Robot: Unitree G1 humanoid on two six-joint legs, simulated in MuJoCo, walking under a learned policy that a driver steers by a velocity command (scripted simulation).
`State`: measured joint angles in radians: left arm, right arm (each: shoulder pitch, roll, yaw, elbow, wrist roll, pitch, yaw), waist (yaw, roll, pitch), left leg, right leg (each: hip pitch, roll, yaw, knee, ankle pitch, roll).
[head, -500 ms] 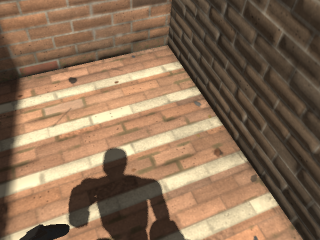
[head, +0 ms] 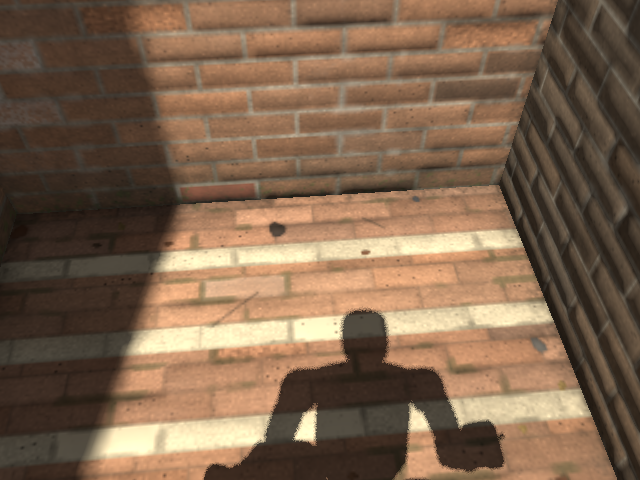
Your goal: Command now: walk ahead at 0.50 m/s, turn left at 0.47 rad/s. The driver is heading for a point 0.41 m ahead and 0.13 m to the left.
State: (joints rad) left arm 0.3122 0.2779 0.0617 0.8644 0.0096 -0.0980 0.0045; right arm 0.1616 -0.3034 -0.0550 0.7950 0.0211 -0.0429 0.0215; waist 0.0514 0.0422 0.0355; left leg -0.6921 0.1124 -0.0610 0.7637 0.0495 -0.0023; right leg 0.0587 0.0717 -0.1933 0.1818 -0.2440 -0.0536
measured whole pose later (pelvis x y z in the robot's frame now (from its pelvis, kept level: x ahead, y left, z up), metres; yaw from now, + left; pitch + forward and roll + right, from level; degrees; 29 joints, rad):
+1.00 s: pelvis +0.42 +0.06 -0.01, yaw +17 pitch -1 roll -1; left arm 0.11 0.23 0.01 0.88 0.01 -0.02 -0.01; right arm 0.28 -0.25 -0.05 0.84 -0.02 0.03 -0.04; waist 0.01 -0.01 0.04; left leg -0.19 0.02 -0.05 0.53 -0.32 -0.02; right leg -0.30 0.02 -0.01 0.48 -0.15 -0.01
